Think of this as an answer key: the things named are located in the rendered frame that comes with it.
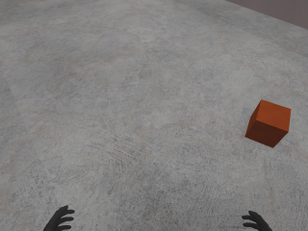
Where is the left robot hand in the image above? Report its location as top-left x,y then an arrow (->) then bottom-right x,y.
43,205 -> 75,231

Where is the carton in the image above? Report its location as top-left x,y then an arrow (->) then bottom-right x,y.
245,99 -> 292,148

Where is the right robot hand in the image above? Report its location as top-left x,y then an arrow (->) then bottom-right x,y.
242,210 -> 272,231

